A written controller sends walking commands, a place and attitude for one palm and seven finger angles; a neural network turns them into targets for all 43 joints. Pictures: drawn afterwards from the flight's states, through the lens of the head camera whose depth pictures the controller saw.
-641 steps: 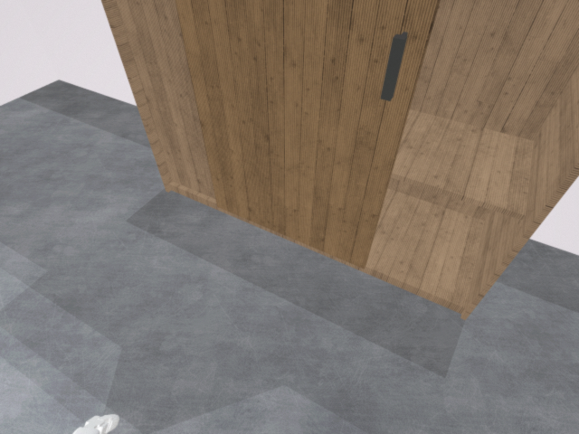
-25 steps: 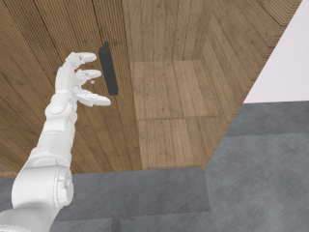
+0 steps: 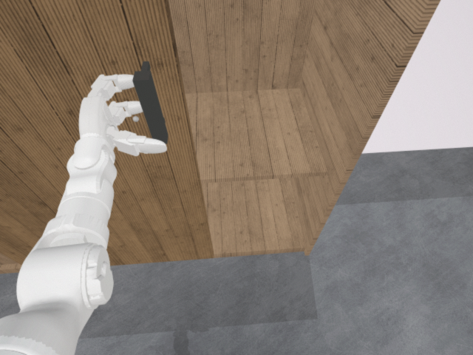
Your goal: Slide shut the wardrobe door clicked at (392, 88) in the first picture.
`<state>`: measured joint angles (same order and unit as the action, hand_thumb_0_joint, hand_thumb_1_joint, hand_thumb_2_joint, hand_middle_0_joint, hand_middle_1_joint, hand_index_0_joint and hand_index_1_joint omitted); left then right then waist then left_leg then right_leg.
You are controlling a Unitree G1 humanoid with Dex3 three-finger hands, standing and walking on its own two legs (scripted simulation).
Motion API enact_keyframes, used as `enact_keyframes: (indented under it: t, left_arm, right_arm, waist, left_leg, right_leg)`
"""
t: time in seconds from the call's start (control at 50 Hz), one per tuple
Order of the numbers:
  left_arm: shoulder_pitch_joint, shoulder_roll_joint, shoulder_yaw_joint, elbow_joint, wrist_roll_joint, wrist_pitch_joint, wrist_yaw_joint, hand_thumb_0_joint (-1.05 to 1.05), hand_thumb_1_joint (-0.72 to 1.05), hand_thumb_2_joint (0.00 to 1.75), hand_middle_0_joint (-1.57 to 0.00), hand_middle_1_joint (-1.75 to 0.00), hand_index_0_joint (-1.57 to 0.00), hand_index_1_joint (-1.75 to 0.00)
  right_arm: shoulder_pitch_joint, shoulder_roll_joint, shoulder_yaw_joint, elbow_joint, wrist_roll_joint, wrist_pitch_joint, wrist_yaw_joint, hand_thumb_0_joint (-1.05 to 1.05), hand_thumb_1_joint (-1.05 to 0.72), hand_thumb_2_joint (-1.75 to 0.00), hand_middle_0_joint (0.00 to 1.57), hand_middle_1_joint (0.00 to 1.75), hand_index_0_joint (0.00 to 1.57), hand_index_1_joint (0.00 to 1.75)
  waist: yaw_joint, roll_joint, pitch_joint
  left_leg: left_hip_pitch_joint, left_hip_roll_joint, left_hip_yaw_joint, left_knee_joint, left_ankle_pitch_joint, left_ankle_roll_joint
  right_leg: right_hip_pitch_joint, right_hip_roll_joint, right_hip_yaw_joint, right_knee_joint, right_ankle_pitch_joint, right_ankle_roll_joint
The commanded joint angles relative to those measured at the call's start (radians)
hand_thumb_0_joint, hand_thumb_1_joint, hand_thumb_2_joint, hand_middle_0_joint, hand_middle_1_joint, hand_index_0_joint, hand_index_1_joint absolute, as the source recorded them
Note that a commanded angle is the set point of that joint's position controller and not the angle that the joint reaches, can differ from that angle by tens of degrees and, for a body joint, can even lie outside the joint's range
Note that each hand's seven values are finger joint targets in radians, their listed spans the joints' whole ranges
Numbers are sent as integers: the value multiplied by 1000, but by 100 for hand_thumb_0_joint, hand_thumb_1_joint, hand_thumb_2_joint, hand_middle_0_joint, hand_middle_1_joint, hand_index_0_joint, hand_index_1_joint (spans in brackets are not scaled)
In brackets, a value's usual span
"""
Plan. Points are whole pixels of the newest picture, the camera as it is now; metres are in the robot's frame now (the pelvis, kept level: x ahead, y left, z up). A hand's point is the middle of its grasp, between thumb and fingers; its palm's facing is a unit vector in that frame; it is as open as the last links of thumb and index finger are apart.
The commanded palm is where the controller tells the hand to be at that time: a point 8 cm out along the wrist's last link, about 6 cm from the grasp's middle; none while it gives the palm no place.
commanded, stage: feel for the door with the fingertips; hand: left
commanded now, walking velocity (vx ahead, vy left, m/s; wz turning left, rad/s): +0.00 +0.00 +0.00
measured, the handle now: (153, 104) +0.53 +0.13 +0.13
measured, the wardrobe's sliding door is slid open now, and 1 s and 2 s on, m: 0.40 0.40 0.40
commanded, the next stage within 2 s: slide the fingers in behind the handle in 0.10 s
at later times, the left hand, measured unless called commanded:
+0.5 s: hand (137, 119) +0.48 +0.15 +0.14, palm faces +0.03 -1.00 -0.01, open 13.8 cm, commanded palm +0.45 +0.20 +0.13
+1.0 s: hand (146, 121) +0.48 +0.14 +0.14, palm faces +0.05 -1.00 +0.01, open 14.0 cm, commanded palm +0.45 +0.19 +0.13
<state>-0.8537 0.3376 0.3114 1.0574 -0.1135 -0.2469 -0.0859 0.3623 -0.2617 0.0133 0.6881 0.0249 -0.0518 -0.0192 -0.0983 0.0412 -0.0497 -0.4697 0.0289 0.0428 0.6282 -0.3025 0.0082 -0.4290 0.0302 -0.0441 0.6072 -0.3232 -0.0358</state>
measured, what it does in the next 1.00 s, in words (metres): stands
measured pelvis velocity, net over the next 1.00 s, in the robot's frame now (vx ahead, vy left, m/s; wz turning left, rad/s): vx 0.00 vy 0.01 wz -0.01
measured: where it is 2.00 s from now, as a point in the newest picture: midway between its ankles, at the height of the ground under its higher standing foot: outside the picture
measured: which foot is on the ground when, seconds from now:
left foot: down 0.00-1.00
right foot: down 0.00-1.00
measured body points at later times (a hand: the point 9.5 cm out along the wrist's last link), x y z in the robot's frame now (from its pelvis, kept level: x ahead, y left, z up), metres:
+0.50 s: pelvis +0.00 +0.01 +0.00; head +0.04 +0.00 +0.45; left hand +0.47 +0.21 +0.14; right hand +0.02 -0.25 -0.13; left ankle +0.00 +0.12 -0.73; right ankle -0.02 -0.09 -0.73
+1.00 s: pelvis +0.00 +0.01 +0.00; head +0.05 +0.01 +0.45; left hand +0.47 +0.19 +0.14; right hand +0.05 -0.24 -0.12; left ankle +0.00 +0.12 -0.73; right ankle -0.02 -0.09 -0.73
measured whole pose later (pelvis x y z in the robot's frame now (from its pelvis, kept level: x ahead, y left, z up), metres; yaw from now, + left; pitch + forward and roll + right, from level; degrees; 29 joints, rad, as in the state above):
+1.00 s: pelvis +0.00 +0.01 +0.00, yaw -1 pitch +9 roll -1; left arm -0.84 0.27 0.27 1.02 -0.11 -0.25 -0.03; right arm 0.37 -0.25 0.01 0.68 0.02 -0.06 0.00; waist -0.10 0.04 -0.06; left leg -0.48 0.02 0.06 0.65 -0.32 0.03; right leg -0.44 0.02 -0.03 0.62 -0.33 -0.02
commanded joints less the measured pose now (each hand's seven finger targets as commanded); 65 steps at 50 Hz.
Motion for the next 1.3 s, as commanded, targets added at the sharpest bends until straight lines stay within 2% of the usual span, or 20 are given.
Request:
enact_keyframes:
  t: [0.0, 0.06, 0.14, 0.16, 0.24, 0.3, 0.44, 0.52, 0.56, 0.66, 0.68, 0.72, 0.78, 0.86, 0.92, 0.96, 1.06, 1.12, 1.2, 1.28]
  left_arm:
    - [-537, 227, 7, -175, -1, -72, -17, 0, -50, 30, -30, -120, -30, -120]
    - [-548, 242, 13, -151, 1, -64, -24, 0, -50, 30, -30, -120, -30, -120]
    - [-608, 200, -24, -144, -4, -64, -27, 0, -50, 30, -30, -120, -30, -120]
    - [-604, 211, -11, -135, -7, -64, -23, 0, -50, 30, -30, -120, -30, -120]
    - [-611, 224, -4, -128, -4, -70, -22, 0, -50, 30, -30, -120, -30, -120]
    - [-560, 244, 20, -141, -4, -82, -22, 0, -50, 30, -30, -120, -30, -120]
    - [-488, 165, -27, -238, -8, -102, -17, 0, -50, 30, -30, -120, -30, -120]
    - [-465, 181, 2, -201, -16, -78, 15, 0, -50, 30, -30, -120, -30, -120]
    - [-476, 213, 30, -240, -11, -79, 33, 0, -50, 30, -30, -120, -30, -120]
    - [-507, 149, -31, -358, 21, -115, 63, 0, -50, 30, -30, -120, -30, -120]
    - [-472, 107, -51, -339, 13, -109, 62, 0, -50, 30, -30, -120, -30, -120]
    - [-470, 122, -32, -267, 3, -86, 63, 0, -50, 30, -30, -120, -30, -120]
    - [-452, 136, -16, -194, 3, -45, 59, 0, -50, 30, -30, -120, -30, -120]
    - [-507, 118, -40, -249, 14, -51, 58, 0, -50, 30, -30, -120, -30, -120]
    - [-498, 108, -38, -290, 0, -80, 57, 0, -50, 30, -30, -120, -30, -120]
    - [-490, 117, -30, -276, -5, -87, 56, 0, -50, 30, -30, -120, -30, -120]
    - [-500, 148, -22, -251, 17, -72, 59, 0, -50, 30, -30, -120, -30, -120]
    - [-482, 117, -37, -297, 7, -72, 57, 0, -50, 30, -30, -120, -30, -120]
    - [-464, 80, -58, -290, -16, -57, 50, 0, -50, 30, -30, -120, -30, -120]
    - [-451, 81, -52, -322, -12, -61, 59, 0, -50, 30, -30, -120, -30, -120]
  right_arm:
    - [93, -145, -45, -65, 3, -26, -16, 0, -90, -90, 20, 30, 20, 30]
    - [103, -149, -46, -62, 1, -25, -15, 0, -90, -90, 20, 30, 20, 30]
    - [109, -148, -47, -53, 1, -31, -15, 0, -90, -90, 20, 30, 20, 30]
    - [120, -152, -47, -51, -2, -30, -14, 0, -90, -90, 20, 30, 20, 30]
    - [124, -155, -48, -50, -2, -34, -12, 0, -90, -90, 20, 30, 20, 30]
    - [126, -157, -49, -59, -5, -32, -7, 0, -90, -90, 20, 30, 20, 30]
    - [101, -146, -52, -86, -3, -33, 4, 0, -90, -90, 20, 30, 20, 30]
    - [95, -152, -51, -83, 0, -30, 2, 0, -90, -90, 20, 30, 20, 30]
    - [91, -152, -51, -87, -4, -32, -1, 0, -90, -90, 20, 30, 20, 30]
    - [83, -137, -57, -86, -11, -40, 8, 0, -90, -90, 20, 30, 20, 30]
    - [83, -134, -56, -86, -10, -41, 11, 0, -90, -90, 20, 30, 20, 30]
    - [84, -141, -56, -71, -8, -39, 9, 0, -90, -90, 20, 30, 20, 30]
    - [88, -145, -52, -75, -4, -33, 4, 0, -90, -90, 20, 30, 20, 30]
    - [84, -134, -49, -82, -6, -30, 2, 0, -90, -90, 20, 30, 20, 30]
    - [81, -131, -53, -84, -8, -36, 5, 0, -90, -90, 20, 30, 20, 30]
    - [85, -134, -53, -79, -10, -35, 5, 0, -90, -90, 20, 30, 20, 30]
    - [85, -135, -54, -74, -6, -25, 2, 0, -90, -90, 20, 30, 20, 30]
    - [79, -130, -57, -81, -6, -29, 6, 0, -90, -90, 20, 30, 20, 30]
    - [74, -129, -55, -84, -2, -26, 6, 0, -90, -90, 20, 30, 20, 30]
    - [75, -128, -58, -83, -5, -26, 9, 0, -90, -90, 20, 30, 20, 30]
  waist:
    - [-43, -37, -335]
    - [-41, -21, -344]
    - [-65, -3, -331]
    - [-64, -47, -332]
    - [-65, -33, -345]
    - [-38, -4, -385]
    - [-19, 39, -387]
    - [-19, -54, -305]
    - [-2, -35, -322]
    - [-8, 59, -410]
    - [-11, 44, -414]
    - [-22, -41, -355]
    - [-17, -85, -311]
    - [-19, -7, -339]
    - [-15, -11, -391]
    - [-16, -48, -382]
    - [-18, -12, -353]
    - [-13, 0, -398]
    - [-22, -50, -371]
    - [-10, -23, -387]
  left_leg:
    - [184, -33, -25, -25, 220, 41]
    - [177, -35, -27, -19, 221, 41]
    - [194, -30, -35, -17, 204, 40]
    - [184, -30, -40, -16, 208, 42]
    - [173, -30, -39, -18, 190, 41]
    - [193, -30, -41, -17, 217, 36]
    - [260, -19, -51, -21, 269, 26]
    - [199, -14, -50, -39, 206, 30]
    - [200, -18, -48, -43, 212, 30]
    - [326, -6, -66, -17, 343, 17]
    - [336, -4, -68, -16, 358, 15]
    - [278, -4, -59, -23, 296, 20]
    - [212, -13, -48, -40, 257, 25]
    - [240, -19, -44, -28, 284, 26]
    - [281, -15, -49, -15, 324, 23]
    - [253, -17, -44, -14, 313, 26]
    - [228, -23, -38, -17, 284, 29]
    - [258, -24, -36, -12, 320, 28]
    - [240, -24, -33, -19, 307, 30]
    - [260, -25, -35, -19, 340, 30]
  right_leg:
    - [79, -4, 52, -72, 365, 30]
    - [79, -5, 53, -71, 359, 28]
    - [21, -1, 47, -77, 314, 30]
    - [32, 1, 45, -76, 316, 30]
    - [27, 0, 46, -73, 296, 32]
    - [45, 3, 42, -59, 311, 26]
    - [15, 11, 18, -46, 310, 15]
    - [14, 15, 17, -62, 264, 21]
    - [37, 12, 20, -58, 267, 17]
    - [-2, 15, 13, -28, 315, 11]
    - [-5, 17, 9, -29, 325, 12]
    - [1, 19, 10, -44, 307, 18]
    - [33, 12, 11, -50, 312, 19]
    - [28, 8, 19, -49, 331, 16]
    - [35, 14, 20, -40, 359, 15]
    - [56, 14, 23, -43, 368, 17]
    - [50, 8, 26, -46, 356, 17]
    - [65, 10, 25, -44, 391, 18]
    - [76, 13, 24, -55, 400, 22]
    - [83, 13, 23, -50, 423, 19]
